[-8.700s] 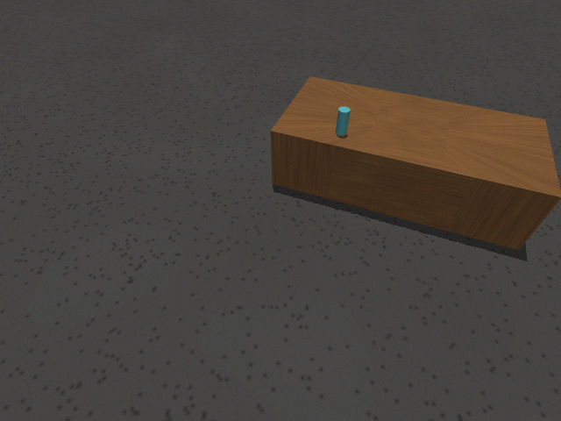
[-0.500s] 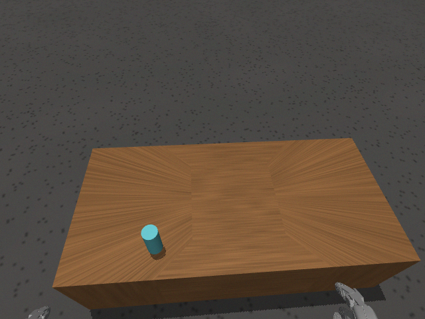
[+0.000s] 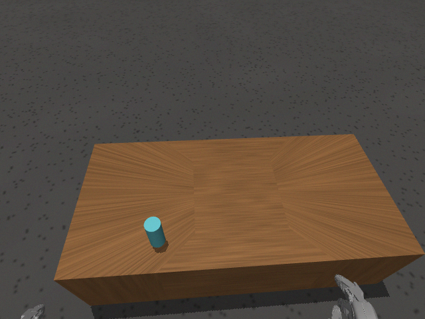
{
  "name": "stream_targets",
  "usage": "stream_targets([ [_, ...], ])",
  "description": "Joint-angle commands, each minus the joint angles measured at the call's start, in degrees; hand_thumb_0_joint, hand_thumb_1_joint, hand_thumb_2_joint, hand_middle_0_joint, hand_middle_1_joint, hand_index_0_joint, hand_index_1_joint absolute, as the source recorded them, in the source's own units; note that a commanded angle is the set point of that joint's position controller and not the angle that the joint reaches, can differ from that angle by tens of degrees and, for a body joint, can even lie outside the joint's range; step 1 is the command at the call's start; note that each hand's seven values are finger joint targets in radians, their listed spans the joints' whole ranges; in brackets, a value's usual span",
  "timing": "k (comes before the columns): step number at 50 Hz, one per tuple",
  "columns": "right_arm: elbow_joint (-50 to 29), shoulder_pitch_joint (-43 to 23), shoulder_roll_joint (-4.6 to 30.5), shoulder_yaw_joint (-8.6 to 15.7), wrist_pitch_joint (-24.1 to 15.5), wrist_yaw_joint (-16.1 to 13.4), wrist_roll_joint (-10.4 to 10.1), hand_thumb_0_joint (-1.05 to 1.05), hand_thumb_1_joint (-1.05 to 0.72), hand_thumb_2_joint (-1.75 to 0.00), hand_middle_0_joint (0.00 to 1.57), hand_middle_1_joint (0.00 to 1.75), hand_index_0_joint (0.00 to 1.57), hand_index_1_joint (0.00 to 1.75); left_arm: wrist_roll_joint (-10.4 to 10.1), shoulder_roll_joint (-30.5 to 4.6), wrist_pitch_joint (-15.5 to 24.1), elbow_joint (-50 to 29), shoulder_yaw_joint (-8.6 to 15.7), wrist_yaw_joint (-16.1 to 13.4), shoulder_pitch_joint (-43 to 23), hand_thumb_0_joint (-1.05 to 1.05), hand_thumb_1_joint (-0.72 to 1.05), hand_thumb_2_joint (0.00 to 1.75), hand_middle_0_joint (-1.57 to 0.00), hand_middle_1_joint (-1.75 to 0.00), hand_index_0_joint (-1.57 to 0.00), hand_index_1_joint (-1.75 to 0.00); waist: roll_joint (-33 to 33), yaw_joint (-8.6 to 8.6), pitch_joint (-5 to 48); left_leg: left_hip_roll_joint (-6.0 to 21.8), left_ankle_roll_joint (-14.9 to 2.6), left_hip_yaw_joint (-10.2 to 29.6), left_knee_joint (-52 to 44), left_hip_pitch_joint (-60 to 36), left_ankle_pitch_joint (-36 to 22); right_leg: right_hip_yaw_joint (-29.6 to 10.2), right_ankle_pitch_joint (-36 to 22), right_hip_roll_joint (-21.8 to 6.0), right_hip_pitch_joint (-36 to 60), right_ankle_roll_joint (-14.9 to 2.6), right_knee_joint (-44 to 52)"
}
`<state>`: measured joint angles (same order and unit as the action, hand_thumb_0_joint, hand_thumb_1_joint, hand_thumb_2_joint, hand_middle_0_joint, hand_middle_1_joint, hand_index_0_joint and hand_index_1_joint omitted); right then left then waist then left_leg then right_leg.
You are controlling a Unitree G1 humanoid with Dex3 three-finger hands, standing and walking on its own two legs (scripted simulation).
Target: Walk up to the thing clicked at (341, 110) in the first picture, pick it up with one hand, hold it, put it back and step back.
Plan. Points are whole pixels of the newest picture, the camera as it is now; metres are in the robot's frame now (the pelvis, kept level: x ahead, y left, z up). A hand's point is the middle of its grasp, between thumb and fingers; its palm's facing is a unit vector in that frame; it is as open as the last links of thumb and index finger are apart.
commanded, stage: go down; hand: left
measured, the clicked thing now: (155, 232) +0.47 +0.18 -0.33
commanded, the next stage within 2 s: none
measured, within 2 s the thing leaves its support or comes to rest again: neither
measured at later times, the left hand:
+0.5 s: hand (47, 296) +0.22 +0.31 -0.06, palm faces +0.15 -0.94 -0.31, open 17.2 cm
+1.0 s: hand (44, 266) +0.28 +0.34 -0.06, palm faces +0.13 -0.97 -0.21, open 17.4 cm
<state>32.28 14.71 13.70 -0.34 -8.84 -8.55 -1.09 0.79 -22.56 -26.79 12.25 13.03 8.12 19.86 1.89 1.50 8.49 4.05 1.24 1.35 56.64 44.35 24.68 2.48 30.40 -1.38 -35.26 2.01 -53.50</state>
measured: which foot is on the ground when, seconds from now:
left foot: down 0.00-1.00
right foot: down 0.00-1.00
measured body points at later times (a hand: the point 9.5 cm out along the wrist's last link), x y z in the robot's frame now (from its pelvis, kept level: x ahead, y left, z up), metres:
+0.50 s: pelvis -0.02 +0.00 -0.01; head +0.04 +0.02 +0.44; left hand +0.21 +0.36 -0.04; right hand +0.14 -0.26 -0.08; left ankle +0.03 +0.13 -0.68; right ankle -0.04 -0.14 -0.68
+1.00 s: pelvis -0.01 +0.01 -0.01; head +0.09 +0.03 +0.43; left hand +0.27 +0.39 -0.04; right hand +0.08 -0.27 -0.11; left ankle +0.03 +0.13 -0.68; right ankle -0.04 -0.14 -0.68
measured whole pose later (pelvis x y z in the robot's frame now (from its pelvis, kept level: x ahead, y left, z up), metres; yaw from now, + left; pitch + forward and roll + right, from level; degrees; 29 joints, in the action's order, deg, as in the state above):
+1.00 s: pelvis -0.01 +0.01 -0.01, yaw -2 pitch +16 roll -3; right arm 39.4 17.6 15.0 -0.7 -11.6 -7.7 1.0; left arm -2.1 -32.7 1.2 45.5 28.0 21.4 -10.0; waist -0.4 2.2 4.9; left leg 4.9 0.7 0.6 59.9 51.6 24.6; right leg 1.3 29.9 -0.6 -43.1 2.4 -56.9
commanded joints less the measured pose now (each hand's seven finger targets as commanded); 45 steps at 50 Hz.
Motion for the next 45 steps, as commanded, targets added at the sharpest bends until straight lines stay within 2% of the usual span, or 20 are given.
stream_targets([
  [1, -8.32, -2.44, 8.13, 3.25, -3.92, -1.55, -0.14, 0.00, -0.86, -0.89, 0.20, 0.30, 0.20, 0.30, -0.12, -12.07, 0.54, -11.04, 5.01, -0.69, -0.80, 0.00, -0.59, 0.06, -0.07, -0.07, -0.06, -0.07, 4.10, 0.30, 5.87, -2.35, -1.47, 0.29, -8.62, -11.95, -8.87, 1.63, -10.16, 2.70, -3.33, -2.00, 7.52],
  [8, -8.82, -2.10, 7.87, 2.90, -5.49, -2.51, -0.10, 0.00, -0.86, -0.89, 0.20, 0.30, 0.20, 0.30, -0.51, -12.50, -0.04, -13.53, 5.90, -1.43, 0.26, 0.00, -0.56, 0.11, -0.06, -0.09, -0.05, -0.10, 4.41, 0.03, 6.53, -2.47, -1.38, 0.26, -7.90, -11.42, -7.58, 1.63, -9.00, 2.66, -4.51, -2.08, 7.04],
  [12, -7.72, -1.61, 8.07, 2.71, -6.48, -3.20, 0.06, 0.00, -0.86, -0.89, 0.20, 0.30, 0.20, 0.30, -0.53, -14.86, 0.98, -13.84, 7.13, -1.95, -6.38, 0.00, -0.53, 0.11, -0.06, -0.07, -0.04, -0.09, 4.40, 1.26, 6.98, -2.22, -1.48, 0.38, -7.13, -11.68, -7.08, 1.19, -9.15, 2.48, -4.81, -1.82, 6.85],
  [17, -5.35, -1.15, 8.74, 1.94, -8.25, -4.06, -0.01, 0.00, -0.87, -0.89, 0.20, 0.30, 0.20, 0.30, -1.87, -18.27, 4.30, -8.04, 9.33, -1.68, -16.15, 0.00, -0.48, 0.13, -0.05, -0.06, -0.03, -0.08, 3.49, 2.55, 5.94, -2.41, -1.83, 0.24, -6.36, -10.30, -5.65, 0.19, -8.97, 2.15, -6.00, -1.43, 7.14],
  [19, -4.22, -0.93, 9.17, 1.85, -8.82, -4.18, -0.07, 0.00, -0.88, -0.90, 0.20, 0.30, 0.20, 0.30, -2.89, -20.90, 6.37, -6.84, 11.35, -0.74, -21.35, 0.00, -0.48, 0.13, -0.05, -0.06, -0.02, -0.08, 5.33, 2.23, 7.01, -2.27, -1.64, 0.32, -6.47, -10.41, -5.74, 0.03, -8.89, 2.06, -6.09, -1.72, 6.59],
  [21, -3.24, -1.02, 9.22, 1.58, -9.31, -4.10, 0.02, 0.00, -0.88, -0.90, 0.20, 0.30, 0.20, 0.30, -3.65, -21.39, 8.06, -3.90, 11.79, 0.89, -24.01, 0.00, -0.48, 0.12, -0.05, -0.05, -0.02, -0.08, 6.12, 2.11, 7.01, -2.10, -1.48, 0.69, -7.02, -10.87, -5.46, 0.24, -8.40, 2.18, -6.12, -2.00, 6.19],
  [24, -1.56, 0.02, 10.07, 1.96, -9.39, -3.76, 0.15, 0.00, -0.89, -0.90, 0.20, 0.30, 0.20, 0.30, -3.95, -22.88, 10.00, 5.19, 13.09, 3.55, -25.91, 0.00, -0.48, 0.12, -0.05, -0.05, -0.02, -0.07, 5.89, 2.01, 8.96, -2.21, -1.62, 0.53, -6.81, -12.27, -8.83, 0.04, -11.24, 2.19, -4.82, -2.13, 6.46],
  [25, -0.67, 0.61, 10.23, 2.17, -9.32, -3.57, 0.34, 0.00, -0.89, -0.90, 0.20, 0.30, 0.20, 0.30, -4.00, -24.94, 10.91, 6.71, 14.61, 4.50, -28.20, 0.00, -0.49, 0.11, -0.05, -0.05, -0.02, -0.07, 6.63, 1.27, 9.79, -2.19, -1.53, 0.45, -6.49, -12.03, -9.87, 0.16, -12.06, 2.22, -4.39, -2.08, 6.24],
  [27, -1.03, 0.87, 10.30, 2.13, -9.13, -3.10, 0.35, 0.00, -0.89, -0.90, 0.20, 0.30, 0.20, 0.30, -4.39, -24.18, 12.25, 13.32, 14.84, 6.60, -28.19, 0.00, -0.49, 0.11, -0.05, -0.04, -0.02, -0.07, 4.29, 1.18, 10.56, -2.11, -1.91, 0.48, -5.66, -12.29, -13.01, 0.26, -14.53, 2.28, -4.15, -2.00, 6.18],
  [29, 0.25, 2.57, 10.71, 2.77, -8.85, -2.57, 0.66, 0.00, -0.90, -0.90, 0.20, 0.30, 0.20, 0.30, -4.38, -24.52, 14.34, 16.21, 14.86, 8.80, -31.22, 0.00, -0.53, 0.09, -0.06, -0.04, -0.03, -0.07, 4.70, 1.42, 11.34, -1.95, -2.01, 0.25, -4.99, -12.38, -14.43, 0.13, -15.66, 2.33, -5.01, -2.03, 5.76],
  [30, 0.60, 3.20, 10.88, 2.96, -8.86, -2.30, 0.75, 0.00, -0.90, -0.90, 0.20, 0.30, 0.20, 0.30, -4.51, -26.08, 15.88, 16.00, 15.89, 9.77, -33.30, 0.00, -0.54, 0.08, -0.06, -0.03, -0.03, -0.06, 4.82, 0.71, 12.56, -1.96, -2.05, 0.24, -4.80, -12.45, -15.67, 0.29, -16.54, 2.29, -4.32, -2.14, 5.34],
  [31, -0.24, 2.59, 10.47, 2.34, -8.78, -1.99, 0.83, 0.00, -0.90, -0.90, 0.20, 0.30, 0.20, 0.30, -4.18, -26.83, 16.77, 21.24, 17.04, 10.48, -30.45, 0.00, -0.55, 0.09, -0.06, -0.04, -0.03, -0.07, 4.28, 0.19, 12.11, -1.95, -1.99, 0.09, -4.84, -12.03, -15.77, 0.39, -16.39, 2.33, -4.20, -2.23, 5.13],
  [33, 0.03, 3.54, 11.24, 3.40, -8.61, -1.35, 1.08, 0.00, -0.90, -0.91, 0.20, 0.30, 0.20, 0.30, -4.34, -26.85, 20.04, 21.32, 16.82, 12.21, -34.00, 0.00, -0.57, 0.09, -0.06, -0.04, -0.02, -0.07, 4.49, 0.04, 12.64, -1.74, -2.01, 0.08, -4.27, -11.37, -16.34, 0.60, -16.50, 2.57, -5.46, -2.36, 4.03],
  [34, 0.11, 3.64, 11.18, 3.38, -8.34, -1.05, 1.16, 0.00, -0.91, -0.91, 0.20, 0.30, 0.20, 0.30, -3.92, -27.29, 20.98, 24.81, 17.37, 12.83, -32.43, 0.00, -0.58, 0.09, -0.06, -0.04, -0.03, -0.07, 4.83, -0.29, 12.26, -1.57, -2.02, 0.32, -4.56, -11.30, -16.04, 0.69, -15.74, 2.62, -6.27, -2.48, 3.79],
  [35, -0.35, 4.05, 11.53, 3.84, -8.17, -0.81, 1.21, 0.00, -0.91, -0.91, 0.20, 0.30, 0.20, 0.30, -4.12, -27.18, 22.55, 21.84, 17.41, 13.23, -34.21, 0.00, -0.57, 0.09, -0.06, -0.04, -0.03, -0.07, 6.33, -0.67, 13.95, -1.47, -1.76, 0.22, -4.75, -12.86, -16.95, 0.77, -16.12, 2.73, -6.25, -2.72, 3.42],
  [37, -0.63, 4.62, 11.66, 4.06, -7.42, -0.21, 1.26, 0.00, -0.91, -0.91, 0.20, 0.30, 0.20, 0.30, -3.88, -27.68, 24.17, 23.37, 18.31, 13.59, -32.23, 0.00, -0.56, 0.10, -0.06, -0.03, -0.02, -0.07, 7.23, -1.49, 15.56, -1.19, -1.52, 0.66, -5.31, -14.90, -18.73, 1.13, -16.56, 2.80, -6.28, -2.97, 3.00],
  [38, -0.47, 4.33, 11.10, 3.53, -6.98, -0.04, 1.23, 0.00, -0.90, -0.91, 0.20, 0.30, 0.20, 0.30, -3.97, -26.15, 24.44, 28.07, 17.75, 13.71, -29.35, 0.00, -0.56, 0.09, -0.06, -0.03, -0.02, -0.06, 4.63, -0.85, 12.18, -1.07, -1.72, 0.81, -5.25, -13.12, -18.47, 1.28, -16.28, 2.95, -6.90, -2.79, 3.18],
  [39, -0.52, 4.95, 11.61, 4.03, -6.64, 0.06, 1.38, 0.00, -0.90, -0.91, 0.20, 0.30, 0.20, 0.30, -4.12, -27.53, 25.84, 23.66, 18.15, 13.75, -33.09, 0.00, -0.55, 0.10, -0.06, -0.04, -0.02, -0.07, 4.82, -0.93, 13.13, -1.08, -1.82, 0.51, -4.85, -12.90, -18.77, 0.95, -17.06, 2.89, -6.67, -2.76, 3.17],
  [42, 0.02, 5.04, 11.71, 4.10, -5.84, 0.07, 1.48, 0.00, -0.90, -0.90, 0.20, 0.30, 0.20, 0.30, -4.34, -31.02, 28.76, 20.46, 20.02, 13.17, -37.68, 0.00, -0.54, 0.09, -0.06, -0.02, -0.03, -0.05, 6.03, -0.58, 14.66, -1.34, -2.01, 0.01, -4.16, -13.16, -18.14, 0.16, -17.39, 2.67, -6.17, -2.53, 3.35],
  [45, 0.72, 5.87, 11.94, 4.29, -5.33, -0.29, 1.62, 0.00, -0.91, -0.91, 0.20, 0.30, 0.20, 0.30, -4.12, -30.73, 30.73, 20.27, 19.86, 12.78, -39.25, 0.00, -0.48, 0.10, -0.05, -0.02, -0.02, -0.04, 5.55, 0.46, 16.13, -1.21, -2.22, -0.28, -3.65, -15.75, -19.75, -0.28, -19.03, 2.54, -6.45, -2.36, 3.58],
])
